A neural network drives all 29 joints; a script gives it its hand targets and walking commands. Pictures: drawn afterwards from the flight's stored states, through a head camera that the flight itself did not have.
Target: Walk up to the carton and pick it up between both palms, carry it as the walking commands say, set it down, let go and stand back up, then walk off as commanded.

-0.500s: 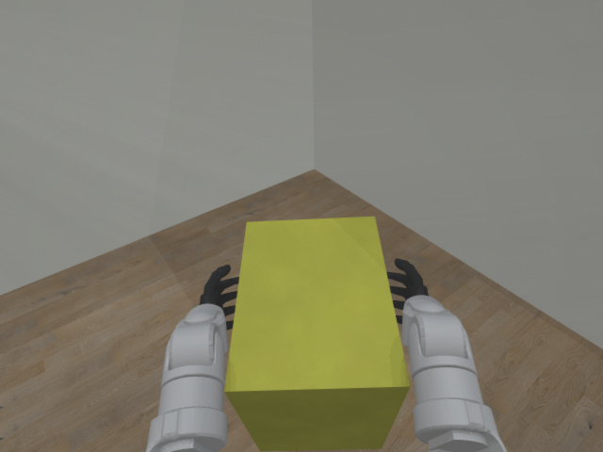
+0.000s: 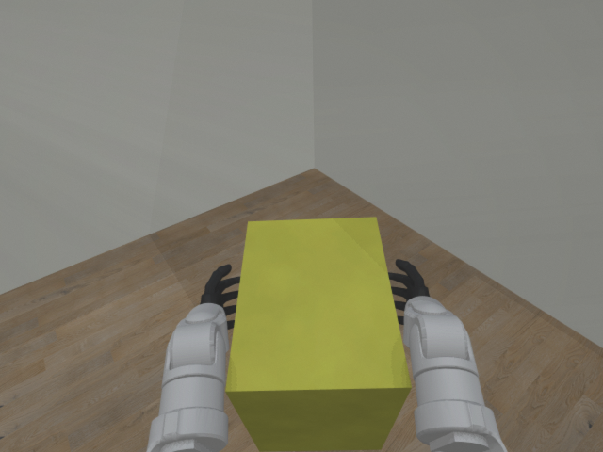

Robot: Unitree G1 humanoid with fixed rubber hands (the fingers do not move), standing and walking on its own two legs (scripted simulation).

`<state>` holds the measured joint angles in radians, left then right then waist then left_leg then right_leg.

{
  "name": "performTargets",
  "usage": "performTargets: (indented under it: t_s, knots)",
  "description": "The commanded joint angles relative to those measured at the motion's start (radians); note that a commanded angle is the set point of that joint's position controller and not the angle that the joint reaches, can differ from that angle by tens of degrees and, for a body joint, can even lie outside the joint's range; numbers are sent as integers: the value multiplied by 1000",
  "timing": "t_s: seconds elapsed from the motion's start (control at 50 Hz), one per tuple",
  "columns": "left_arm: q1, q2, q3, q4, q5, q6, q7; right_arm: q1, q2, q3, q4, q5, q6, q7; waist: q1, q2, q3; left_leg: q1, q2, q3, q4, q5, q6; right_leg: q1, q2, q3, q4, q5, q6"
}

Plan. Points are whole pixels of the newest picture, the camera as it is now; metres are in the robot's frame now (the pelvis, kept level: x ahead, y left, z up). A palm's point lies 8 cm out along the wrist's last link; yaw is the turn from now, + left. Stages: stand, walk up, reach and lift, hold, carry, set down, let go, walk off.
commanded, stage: hold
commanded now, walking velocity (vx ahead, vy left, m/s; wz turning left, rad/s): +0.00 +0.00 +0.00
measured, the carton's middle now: (315, 338) +0.31 -0.01 -0.01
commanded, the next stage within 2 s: carry in 0.04 s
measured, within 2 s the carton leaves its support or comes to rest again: neither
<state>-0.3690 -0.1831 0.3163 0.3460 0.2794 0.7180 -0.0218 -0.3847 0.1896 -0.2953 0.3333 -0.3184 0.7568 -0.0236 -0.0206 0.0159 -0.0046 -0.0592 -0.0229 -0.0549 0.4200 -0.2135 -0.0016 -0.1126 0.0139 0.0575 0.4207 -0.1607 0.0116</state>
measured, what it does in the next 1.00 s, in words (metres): steps to the left: right foot, then left foot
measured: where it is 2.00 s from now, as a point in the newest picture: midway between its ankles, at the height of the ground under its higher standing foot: outside the picture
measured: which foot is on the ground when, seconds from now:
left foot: down 0.00-0.58, up 0.60-0.74, down 0.76-1.00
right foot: down 0.00-0.28, up 0.30-0.54, down 0.56-0.78, up 0.80-1.00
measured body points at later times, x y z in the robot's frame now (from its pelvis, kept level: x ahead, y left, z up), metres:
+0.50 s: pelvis +0.00 +0.07 +0.00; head +0.00 +0.09 +0.45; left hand +0.31 +0.22 +0.10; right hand +0.31 -0.07 +0.11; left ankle -0.02 +0.14 -0.74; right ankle +0.02 -0.08 -0.71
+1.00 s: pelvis -0.04 +0.14 -0.01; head -0.04 +0.16 +0.44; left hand +0.25 +0.29 +0.09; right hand +0.25 +0.00 +0.09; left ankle +0.00 +0.22 -0.74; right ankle -0.07 -0.01 -0.67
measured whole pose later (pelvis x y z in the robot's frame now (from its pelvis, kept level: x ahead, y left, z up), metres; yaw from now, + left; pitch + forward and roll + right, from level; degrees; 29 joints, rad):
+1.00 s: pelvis -0.04 +0.14 -0.01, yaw +1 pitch +3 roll -3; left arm -0.18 -0.14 0.08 -0.38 0.04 1.18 0.16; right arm -0.18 0.14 -0.09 -0.37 -0.08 1.18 -0.15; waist -0.02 0.00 -0.08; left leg -0.39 -0.02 0.01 0.55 -0.23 0.06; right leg -0.49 -0.06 -0.05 1.04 -0.45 0.05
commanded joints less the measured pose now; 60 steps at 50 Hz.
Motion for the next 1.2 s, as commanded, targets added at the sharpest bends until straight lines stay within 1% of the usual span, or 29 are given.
performTargets:
  t_s: [0.0, 0.02, 0.06, 0.08, 0.2, 0.24, 0.26, 0.3, 0.32, 0.36, 0.44, 0.5, 0.54, 0.56, 0.58, 0.64, 0.72, 0.74, 0.76, 0.78, 0.84, 0.88, 0.92, 1.02, 1.08, 1.12, 1.14, 1.16, 1.18]
  knots:
    - [-475, -910, -570, -78, -225, -18, -182, -362, 947, 547, 5, 273, -28, 246, 39, 3, -199, -35, -36, -38, -113, 125, 12, 184, 51, 23, -60, 135, -20]
    - [-473, -925, -612, -56, -243, 1, -189, -438, 949, 596, -30, 286, -30, 236, 24, -126, -187, -196, 87, -26, 87, -57, 20, -41, -179, 140, -54, 73, -66]
    - [-462, -899, -603, -57, -238, 4, -184, -434, 944, 617, -4, 297, -24, 231, 34, -204, -226, -207, 15, -10, 382, -287, 4, -214, -308, 367, -205, -370, -163]
    - [-485, -928, -658, -110, -268, 12, -181, -461, 962, 656, -58, 328, -19, 229, 28, -203, -225, -196, 30, -7, 383, -242, -2, -253, -328, 370, -243, -401, -155]
    - [-342, -931, -781, -335, -348, 143, -102, -435, 962, 803, -342, 465, 105, 161, 20, -179, -365, -141, 25, 61, -73, -131, 7, -111, -238, 166, -26, 28, -70]
    - [-260, -891, -775, -346, -343, 194, -72, -364, 928, 815, -361, 478, 160, 140, 27, -63, -426, -17, 165, -96, -68, 110, 60, -219, -161, 52, 162, 155, -3]
    - [-307, -900, -838, -454, -389, 217, -65, -304, 917, 789, -378, 464, 181, 124, 22, 170, -386, -10, 263, -180, -12, 426, 96, -328, -97, -41, 247, 9, 28]
    - [-400, -886, -918, -636, -458, 252, -32, -212, 895, 782, -456, 475, 220, 102, 7, 184, -327, -26, 269, -153, 28, 677, 153, -413, -43, -120, 424, -298, 30]
    - [-356, -891, -899, -602, -456, 278, -20, -219, 888, 785, -481, 472, 238, 83, 13, 120, -279, -5, 252, -101, 76, 848, 158, -437, -46, -145, 414, -308, 32]
    - [-238, -850, -884, -652, -458, 316, 7, -86, 844, 769, -533, 471, 267, 56, 11, 183, -323, 122, 220, -70, 128, 1096, 146, -494, -39, -162, 381, -283, 20]
    - [-154, -791, -852, -752, -458, 387, 56, -46, 826, 770, -644, 503, 335, 18, 13, 205, -324, 10, 180, -19, 137, 878, 167, -355, -20, -209, 314, -242, 18]
    - [-116, -785, -834, -788, -461, 426, 79, -24, 805, 777, -710, 520, 372, -10, 26, 145, -395, -91, 133, 42, 249, 694, 101, -124, -89, -154, 39, 120, -4]
    - [-58, -753, -813, -779, -461, 450, 90, -9, 744, 760, -749, 506, 397, -31, 39, -21, -407, -356, 88, 62, 361, 298, 32, 117, -263, 62, 77, 535, -82]
    - [-32, -743, -789, -749, -448, 460, 92, -42, 745, 782, -772, 529, 411, -28, 38, -241, -404, -534, -1, 68, 560, -287, -16, 150, -474, 320, 46, 714, -184]
    - [-34, -748, -786, -751, -447, 472, 100, -50, 751, 782, -752, 532, 424, -32, 37, -210, -387, -517, 46, 20, 637, -396, -17, 69, -547, 383, 6, 565, -239]
    - [-105, -793, -791, -789, -460, 475, 97, -100, 811, 780, -754, 555, 429, -30, 23, -114, -268, -429, 83, 27, 461, -293, 11, -183, -429, 224, -74, 93, -158]
    - [-70, -778, -775, -760, -462, 484, 101, -70, 770, 751, -765, 529, 442, -47, 11, -219, -335, -91, 16, 94, 49, -84, 11, -319, -235, -27, 75, -111, -23]
    - [-76, -777, -777, -793, -455, 470, 98, -98, 801, 782, -778, 553, 434, -36, 20, -70, -313, -84, 78, 2, -54, 8, 7, -342, -175, -102, 187, -80, 16]
    - [-70, -760, -786, -782, -454, 476, 99, -53, 775, 756, -748, 534, 435, -39, 14, 158, -331, -7, 278, -202, -101, 229, 72, -480, -92, -180, 355, -260, 56]
    - [-90, -782, -832, -807, -470, 468, 92, -69, 791, 768, -777, 543, 417, -32, 7, 272, -343, -92, 370, -246, -79, 291, 150, -482, -79, -188, 540, -470, 57]
    - [-136, -839, -846, -814, -498, 462, 77, -50, 849, 781, -756, 527, 415, -23, 8, 74, -261, -163, 257, -121, -41, 246, 205, -467, -74, -121, 725, -386, 22]
    - [-126, -839, -874, -836, -490, 455, 86, -18, 824, 755, -765, 531, 404, -14, 18, 180, -319, -43, 210, -42, 2, 440, 153, -514, -75, -130, 733, -344, 30]
    - [-143, -837, -880, -862, -505, 449, 84, -49, 833, 774, -797, 537, 400, -20, 8, 116, -356, 30, 214, -75, 25, 503, 172, -505, -58, -137, 612, -350, 34]
    - [-28, -800, -827, -779, -475, 471, 84, 16, 801, 781, -774, 521, 413, -26, 2, 174, -352, -80, 224, -92, -16, 323, 217, -332, -36, -163, 362, -335, 18]
    - [-71, -798, -832, -821, -472, 459, 81, -9, 818, 797, -784, 524, 411, -22, 26, 118, -367, -91, 175, -12, 82, 363, 169, -175, -34, -222, 39, -85, 12]
    - [-60, -804, -814, -802, -478, 466, 66, -8, 806, 805, -781, 518, 414, -23, 36, 26, -325, -387, 96, 49, 149, 83, 84, 34, -215, -11, -19, 24, -30]
    - [-77, -771, -807, -797, -470, 470, 66, 6, 813, 799, -734, 507, 426, -24, 35, -219, -288, -570, 22, 98, 302, -226, 18, 108, -431, 290, -80, 182, -106]
    - [2, -756, -784, -717, -437, 473, 73, -6, 743, 794, -743, 492, 432, -23, 41, -281, -265, -557, 23, 93, 502, -370, -2, -32, -549, 415, -135, 141, -219]
    - [-5, -766, -774, -719, -446, 475, 63, -46, 777, 805, -735, 511, 429, -16, 34, -184, -196, -504, 67, -4, 606, -317, 11, -188, -520, 341, -174, -8, -219]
